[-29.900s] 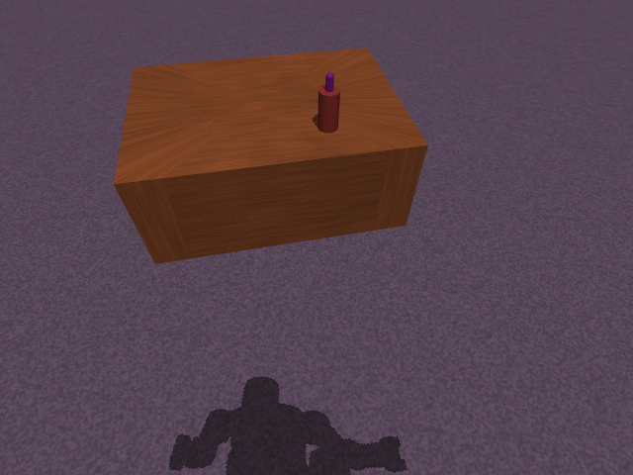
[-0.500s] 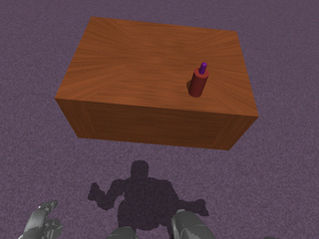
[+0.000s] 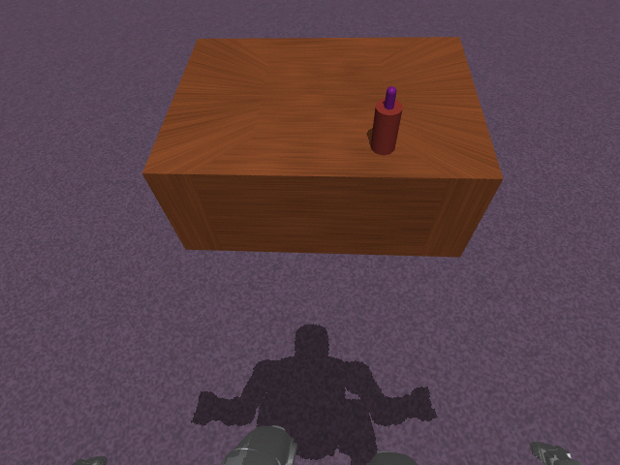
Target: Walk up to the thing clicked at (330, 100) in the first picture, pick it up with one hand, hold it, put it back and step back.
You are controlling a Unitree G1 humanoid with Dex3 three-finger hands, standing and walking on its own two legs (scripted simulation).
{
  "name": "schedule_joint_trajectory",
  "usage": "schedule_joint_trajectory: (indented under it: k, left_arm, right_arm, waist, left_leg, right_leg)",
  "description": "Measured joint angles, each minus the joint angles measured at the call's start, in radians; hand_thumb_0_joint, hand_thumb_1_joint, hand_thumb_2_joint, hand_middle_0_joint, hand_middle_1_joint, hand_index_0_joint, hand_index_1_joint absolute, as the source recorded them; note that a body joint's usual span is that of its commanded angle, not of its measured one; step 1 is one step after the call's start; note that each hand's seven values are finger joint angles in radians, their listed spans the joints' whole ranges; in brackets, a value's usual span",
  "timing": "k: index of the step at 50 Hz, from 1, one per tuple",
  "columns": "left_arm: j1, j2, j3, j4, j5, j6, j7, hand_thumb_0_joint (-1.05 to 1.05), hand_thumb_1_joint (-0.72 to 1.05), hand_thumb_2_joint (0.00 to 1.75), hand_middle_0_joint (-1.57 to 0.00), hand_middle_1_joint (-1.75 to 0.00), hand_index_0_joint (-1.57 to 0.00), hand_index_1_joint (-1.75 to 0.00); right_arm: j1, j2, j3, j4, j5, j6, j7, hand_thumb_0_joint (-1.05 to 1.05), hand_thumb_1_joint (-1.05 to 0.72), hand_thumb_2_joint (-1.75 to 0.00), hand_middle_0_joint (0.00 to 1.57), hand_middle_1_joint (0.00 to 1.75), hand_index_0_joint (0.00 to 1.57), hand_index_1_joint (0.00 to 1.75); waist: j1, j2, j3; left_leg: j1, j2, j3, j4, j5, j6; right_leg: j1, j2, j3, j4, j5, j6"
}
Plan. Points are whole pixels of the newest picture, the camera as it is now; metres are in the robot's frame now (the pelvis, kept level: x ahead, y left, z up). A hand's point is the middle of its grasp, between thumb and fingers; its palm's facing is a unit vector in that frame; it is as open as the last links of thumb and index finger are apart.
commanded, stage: step back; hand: right
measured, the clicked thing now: (387, 119) +0.98 -0.16 -0.24
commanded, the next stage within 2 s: stand in 1.36 s
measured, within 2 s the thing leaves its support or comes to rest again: neither
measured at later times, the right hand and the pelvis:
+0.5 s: hand out of the picture -0.03 -0.30 -0.14, palm faces +0.00 +0.90 -0.43, open 7.4 cm; pelvis -0.14 -0.02 -0.01, yaw -1 degrees
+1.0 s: hand out of the picture -0.08 -0.27 -0.15, palm faces -0.01 +0.94 -0.34, open 7.4 cm; pelvis -0.14 -0.02 +0.00, yaw +1 degrees
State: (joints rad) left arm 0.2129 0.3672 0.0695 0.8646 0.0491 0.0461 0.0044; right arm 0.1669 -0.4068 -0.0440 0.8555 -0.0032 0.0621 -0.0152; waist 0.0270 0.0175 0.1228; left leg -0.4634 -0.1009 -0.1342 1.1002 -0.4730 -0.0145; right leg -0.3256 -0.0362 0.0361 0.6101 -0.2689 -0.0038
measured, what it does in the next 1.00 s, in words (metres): walks backwards: left foot, then right foot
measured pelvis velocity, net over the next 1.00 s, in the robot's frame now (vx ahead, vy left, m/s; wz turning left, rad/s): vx -0.14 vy -0.02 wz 0.01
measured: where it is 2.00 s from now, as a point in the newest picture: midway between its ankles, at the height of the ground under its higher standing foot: outside the picture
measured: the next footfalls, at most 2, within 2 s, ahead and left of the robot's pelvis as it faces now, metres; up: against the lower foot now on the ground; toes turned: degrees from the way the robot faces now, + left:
left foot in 0.12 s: -0.03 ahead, +0.13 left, +0.00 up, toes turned +1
right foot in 0.44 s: -0.09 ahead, -0.13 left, +0.00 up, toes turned -1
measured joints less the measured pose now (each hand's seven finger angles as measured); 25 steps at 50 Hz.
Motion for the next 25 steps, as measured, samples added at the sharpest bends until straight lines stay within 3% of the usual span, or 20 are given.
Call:
schedule_joint_trajectory:
  k: [3, 5, 7, 8, 11, 13, 15, 17, 21, 23, 25]
  left_arm:
    - [-0.042, 0.014, 0.003, -0.041, 0.005, 0.000, 0.008, 0.01, 0.90, 0.90, -0.21, -0.30, -0.20, -0.31]
    - [-0.077, 0.027, 0.005, -0.071, -0.001, 0.004, 0.010, 0.01, 0.90, 0.90, -0.21, -0.30, -0.20, -0.31]
    - [-0.118, 0.055, 0.012, -0.084, -0.010, 0.016, 0.012, 0.01, 0.90, 0.90, -0.21, -0.30, -0.20, -0.31]
    - [-0.124, 0.059, 0.016, -0.085, -0.015, 0.022, 0.013, 0.01, 0.90, 0.90, -0.21, -0.30, -0.20, -0.30]
    - [-0.120, 0.036, 0.006, -0.060, -0.022, 0.043, 0.010, 0.01, 0.91, 0.90, -0.20, -0.30, -0.20, -0.30]
    - [-0.107, 0.031, 0.001, -0.052, -0.031, 0.046, 0.001, 0.01, 0.91, 0.90, -0.21, -0.30, -0.20, -0.30]
    - [-0.084, 0.030, 0.001, -0.049, -0.033, 0.036, -0.008, 0.01, 0.91, 0.90, -0.21, -0.30, -0.20, -0.30]
    - [-0.063, 0.029, 0.003, -0.036, -0.029, 0.026, -0.016, 0.01, 0.91, 0.90, -0.21, -0.30, -0.20, -0.30]
    - [-0.021, 0.033, 0.000, 0.012, -0.023, -0.003, -0.024, 0.01, 0.91, 0.90, -0.21, -0.30, -0.20, -0.30]
    - [-0.021, 0.005, 0.001, 0.058, -0.015, -0.023, -0.019, 0.01, 0.91, 0.90, -0.21, -0.30, -0.20, -0.30]
    - [0.003, -0.015, -0.006, 0.078, -0.004, -0.035, -0.021, 0.01, 0.91, 0.90, -0.21, -0.30, -0.20, -0.30]
  right_arm:
    - [0.023, -0.003, 0.000, 0.009, -0.008, -0.008, -0.005, 0.00, -0.90, -0.90, 0.21, 0.30, 0.20, 0.30]
    - [0.035, 0.002, 0.000, 0.014, -0.015, -0.018, -0.007, 0.00, -0.90, -0.90, 0.21, 0.30, 0.20, 0.30]
    - [0.022, 0.042, -0.002, 0.037, -0.025, -0.025, -0.008, 0.00, -0.90, -0.90, 0.21, 0.30, 0.20, 0.30]
    - [0.021, 0.058, 0.003, 0.041, -0.032, -0.024, -0.004, 0.00, -0.90, -0.90, 0.21, 0.30, 0.20, 0.30]
    - [0.036, 0.064, 0.020, 0.035, -0.036, -0.025, 0.006, 0.00, -0.90, -0.90, 0.21, 0.30, 0.20, 0.30]
    - [0.037, 0.066, 0.024, 0.037, -0.041, -0.027, 0.000, 0.00, -0.90, -0.90, 0.21, 0.30, 0.21, 0.30]
    - [0.028, 0.063, 0.022, 0.034, -0.040, -0.034, -0.004, 0.00, -0.90, -0.90, 0.21, 0.30, 0.21, 0.30]
    - [0.013, 0.055, 0.014, 0.025, -0.039, -0.045, -0.004, 0.00, -0.89, -0.90, 0.21, 0.30, 0.21, 0.30]
    - [-0.025, 0.031, 0.004, 0.004, -0.045, -0.053, 0.006, 0.00, -0.89, -0.90, 0.21, 0.30, 0.21, 0.30]
    - [-0.044, 0.003, -0.006, 0.007, -0.042, -0.045, 0.008, 0.00, -0.89, -0.90, 0.21, 0.30, 0.21, 0.30]
    - [-0.029, -0.003, -0.012, 0.022, -0.035, -0.035, 0.002, 0.00, -0.90, -0.90, 0.21, 0.30, 0.20, 0.30]
  waist:
    - [-0.019, 0.009, 0.019]
    - [-0.032, 0.005, 0.038]
    - [-0.017, -0.078, 0.084]
    - [-0.004, -0.105, 0.092]
    - [-0.038, -0.065, 0.064]
    - [-0.037, -0.058, 0.039]
    - [-0.025, -0.063, 0.016]
    - [-0.022, -0.066, 0.004]
    - [-0.015, -0.071, -0.017]
    - [-0.024, -0.005, -0.003]
    - [-0.027, 0.026, -0.024]
  left_leg:
    - [0.100, 0.049, 0.034, -0.184, -0.014, -0.005]
    - [0.181, 0.078, 0.071, -0.381, 0.051, -0.004]
    - [0.219, 0.035, 0.116, -0.454, 0.102, 0.013]
    - [0.220, 0.026, 0.135, -0.457, 0.113, 0.019]
    - [0.183, 0.075, 0.093, -0.445, 0.138, 0.028]
    - [0.173, 0.099, 0.088, -0.479, 0.172, 0.025]
    - [0.160, 0.117, 0.102, -0.504, 0.200, 0.018]
    - [0.145, 0.127, 0.111, -0.509, 0.216, 0.014]
    - [0.103, 0.146, 0.148, -0.464, 0.213, 0.010]
    - [0.082, 0.190, 0.119, -0.401, 0.193, 0.014]
    - [0.061, 0.172, 0.068, -0.343, 0.075, 0.020]
  right_leg:
    - [-0.048, -0.006, -0.033, 0.020, 0.021, 0.012]
    - [-0.089, -0.017, -0.057, 0.067, 0.018, 0.019]
    - [-0.122, -0.062, -0.020, 0.131, 0.011, 0.017]
    - [-0.138, -0.054, 0.013, 0.168, -0.037, 0.004]
    - [-0.173, 0.061, 0.049, 0.390, -0.244, -0.003]
    - [-0.179, 0.114, 0.085, 0.519, -0.243, -0.010]
    - [-0.157, 0.128, 0.106, 0.553, -0.214, -0.010]
    - [-0.093, 0.108, 0.097, 0.468, -0.209, 0.002]
    - [0.075, 0.047, 0.048, 0.109, -0.219, 0.005]
    - [0.134, 0.084, 0.011, -0.008, -0.108, 0.001]
    - [0.139, 0.099, -0.006, -0.012, -0.093, -0.004]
